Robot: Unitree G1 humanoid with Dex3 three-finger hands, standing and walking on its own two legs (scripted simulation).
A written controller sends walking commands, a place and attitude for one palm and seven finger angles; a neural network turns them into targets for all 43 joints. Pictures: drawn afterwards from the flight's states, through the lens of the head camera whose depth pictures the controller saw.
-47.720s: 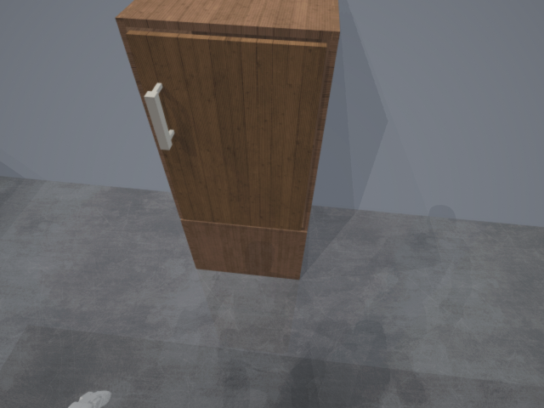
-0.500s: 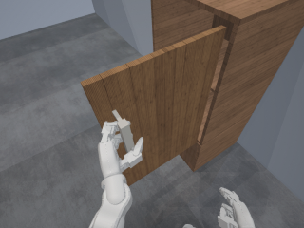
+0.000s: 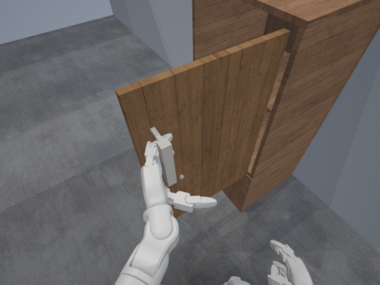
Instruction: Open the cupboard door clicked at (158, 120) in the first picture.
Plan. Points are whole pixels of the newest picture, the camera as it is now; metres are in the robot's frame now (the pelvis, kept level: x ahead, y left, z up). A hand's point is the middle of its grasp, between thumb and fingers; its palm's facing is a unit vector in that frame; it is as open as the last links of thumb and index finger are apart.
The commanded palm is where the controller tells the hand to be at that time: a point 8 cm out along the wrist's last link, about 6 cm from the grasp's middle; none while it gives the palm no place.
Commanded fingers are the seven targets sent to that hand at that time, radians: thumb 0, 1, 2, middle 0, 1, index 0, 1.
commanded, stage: open thumb and fingers to let go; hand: left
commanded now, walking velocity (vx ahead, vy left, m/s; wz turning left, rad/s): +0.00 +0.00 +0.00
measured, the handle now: (163, 157) +0.36 +0.08 +0.07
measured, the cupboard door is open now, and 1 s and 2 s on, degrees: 89 92 92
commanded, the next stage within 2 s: slide the hand sideways off the handle in 0.04 s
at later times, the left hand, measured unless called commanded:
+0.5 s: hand (178, 194) +0.28 +0.04 +0.07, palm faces -0.17 -0.99 +0.01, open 16.2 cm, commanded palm +0.25 +0.09 +0.07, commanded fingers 0.00 -0.50 0.30 -0.15 -0.30 -0.15 -0.30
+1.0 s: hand (153, 212) +0.24 +0.09 +0.07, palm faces -0.11 -0.99 -0.02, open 16.0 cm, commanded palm +0.22 +0.15 +0.07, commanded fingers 0.00 -0.50 0.30 -0.15 -0.30 -0.15 -0.30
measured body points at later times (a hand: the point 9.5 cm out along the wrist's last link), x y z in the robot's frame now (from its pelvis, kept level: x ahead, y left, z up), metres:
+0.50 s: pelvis +0.00 +0.02 +0.00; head +0.04 +0.00 +0.45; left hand +0.28 +0.09 +0.07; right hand +0.17 -0.20 -0.09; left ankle +0.00 +0.12 -0.69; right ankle +0.06 -0.10 -0.69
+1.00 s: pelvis +0.03 +0.01 -0.01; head +0.08 -0.01 +0.44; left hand +0.24 +0.14 +0.07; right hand +0.22 -0.21 -0.09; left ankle +0.00 +0.12 -0.69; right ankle +0.06 -0.10 -0.69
